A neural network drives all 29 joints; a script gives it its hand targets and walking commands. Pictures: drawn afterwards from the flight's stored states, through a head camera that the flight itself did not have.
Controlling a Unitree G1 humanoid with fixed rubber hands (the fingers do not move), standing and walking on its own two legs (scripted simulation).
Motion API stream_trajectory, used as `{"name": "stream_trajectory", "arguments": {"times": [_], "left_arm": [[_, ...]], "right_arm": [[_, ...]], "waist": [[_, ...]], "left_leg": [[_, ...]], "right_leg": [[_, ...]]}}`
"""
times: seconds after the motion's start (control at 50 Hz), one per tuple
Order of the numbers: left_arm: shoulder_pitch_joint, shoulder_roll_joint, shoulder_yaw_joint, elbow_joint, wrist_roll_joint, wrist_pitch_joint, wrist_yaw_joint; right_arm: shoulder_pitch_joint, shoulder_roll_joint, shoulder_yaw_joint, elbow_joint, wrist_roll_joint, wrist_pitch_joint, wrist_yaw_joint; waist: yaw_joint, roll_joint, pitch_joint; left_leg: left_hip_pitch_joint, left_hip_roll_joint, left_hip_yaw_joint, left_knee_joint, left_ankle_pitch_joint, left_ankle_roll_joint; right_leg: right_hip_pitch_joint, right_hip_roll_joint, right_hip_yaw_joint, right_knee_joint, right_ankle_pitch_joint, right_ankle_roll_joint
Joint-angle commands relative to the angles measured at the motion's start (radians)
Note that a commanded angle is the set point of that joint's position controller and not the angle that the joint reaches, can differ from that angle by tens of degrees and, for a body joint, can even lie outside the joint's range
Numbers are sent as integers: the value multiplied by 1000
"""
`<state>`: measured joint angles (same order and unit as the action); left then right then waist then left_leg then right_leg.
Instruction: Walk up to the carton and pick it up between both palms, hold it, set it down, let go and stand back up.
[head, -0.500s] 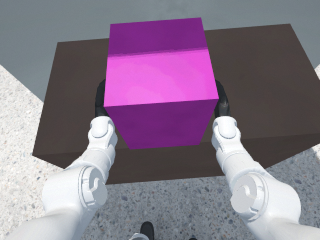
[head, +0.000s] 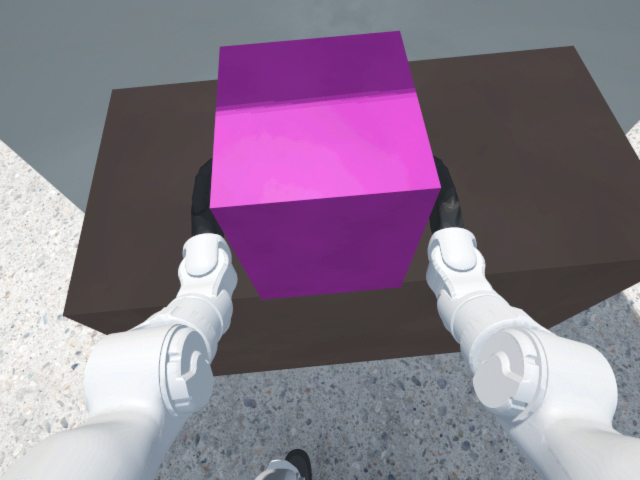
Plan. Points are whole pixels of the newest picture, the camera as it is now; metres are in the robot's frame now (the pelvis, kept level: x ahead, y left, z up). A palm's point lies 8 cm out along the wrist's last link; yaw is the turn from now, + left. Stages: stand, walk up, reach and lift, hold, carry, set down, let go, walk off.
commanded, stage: reach and lift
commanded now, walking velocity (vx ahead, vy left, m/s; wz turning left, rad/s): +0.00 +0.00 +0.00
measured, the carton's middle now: (321, 182) +0.48 +0.07 +0.03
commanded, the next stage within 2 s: none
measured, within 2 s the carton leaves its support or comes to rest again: leaves its support in 1.52 s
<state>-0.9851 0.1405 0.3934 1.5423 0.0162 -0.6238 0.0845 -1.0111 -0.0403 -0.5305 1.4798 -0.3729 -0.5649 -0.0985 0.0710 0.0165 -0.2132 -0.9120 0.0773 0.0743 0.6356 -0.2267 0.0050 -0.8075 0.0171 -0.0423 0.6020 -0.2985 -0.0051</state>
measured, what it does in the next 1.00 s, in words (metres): stands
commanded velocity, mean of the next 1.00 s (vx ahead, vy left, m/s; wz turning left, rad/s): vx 0.00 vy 0.00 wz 0.00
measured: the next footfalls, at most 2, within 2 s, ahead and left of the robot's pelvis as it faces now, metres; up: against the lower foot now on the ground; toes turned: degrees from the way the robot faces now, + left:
none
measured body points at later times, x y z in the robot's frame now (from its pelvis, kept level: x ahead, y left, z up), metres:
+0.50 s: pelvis +0.00 +0.00 -0.02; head +0.13 +0.01 +0.41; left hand +0.43 +0.21 +0.00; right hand +0.46 -0.09 +0.00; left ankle +0.01 +0.12 -0.71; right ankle -0.04 -0.12 -0.71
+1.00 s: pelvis -0.01 -0.01 -0.02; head +0.11 +0.01 +0.41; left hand +0.42 +0.20 +0.00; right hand +0.45 -0.09 +0.00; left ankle +0.01 +0.12 -0.71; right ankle -0.04 -0.12 -0.71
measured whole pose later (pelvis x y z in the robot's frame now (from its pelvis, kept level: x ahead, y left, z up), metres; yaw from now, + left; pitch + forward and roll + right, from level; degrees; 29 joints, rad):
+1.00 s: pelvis -0.01 -0.01 -0.02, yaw +1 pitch +30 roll -3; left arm -0.99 0.12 0.19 1.62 -0.18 -0.67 0.11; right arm -1.01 -0.09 -0.27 1.64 -0.19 -0.68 -0.15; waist 0.05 0.01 -0.31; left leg -1.05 0.08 0.01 0.82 -0.30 -0.01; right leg -0.92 0.03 -0.05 0.78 -0.38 -0.01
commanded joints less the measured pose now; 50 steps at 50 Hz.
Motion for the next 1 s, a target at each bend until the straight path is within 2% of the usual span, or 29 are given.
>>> {"name": "stream_trajectory", "arguments": {"times": [0.0,0.24,0.42,0.52,0.62,0.78,0.98], "left_arm": [[-450,-483,-208,56,130,44,-139],[-500,-490,-261,82,49,25,-138],[-530,-592,-298,69,52,-29,-144],[-494,-613,-322,82,58,-40,-146],[-484,-625,-336,74,56,-47,-143],[-469,-628,-364,69,31,-38,-143],[-480,-651,-405,21,-16,0,-139]], "right_arm": [[-430,553,222,136,-135,12,159],[-475,577,279,166,-67,10,146],[-509,601,343,134,-77,-96,128],[-507,561,356,158,-84,-143,124],[-507,549,374,169,-76,-168,126],[-516,532,405,159,-50,-174,130],[-540,548,454,82,-1,-137,134]], "waist": [[-4,-11,-684],[-7,-19,-704],[-15,1,-799],[-24,6,-812],[-18,12,-826],[-18,0,-846],[-16,2,-882]], "left_leg": [[405,-42,38,37,436,-18],[329,-51,26,96,389,-16],[411,-46,-3,182,545,-40],[415,-52,-11,197,550,-45],[416,-55,-17,193,540,-47],[385,-68,-29,178,506,-37],[401,-75,-53,174,502,-30]], "right_leg": [[305,41,-43,33,579,34],[308,48,-37,99,582,44],[227,58,-64,173,704,65],[199,65,-67,177,713,62],[184,75,-66,174,691,60],[216,81,-51,176,702,63],[242,88,-33,187,708,70]]}}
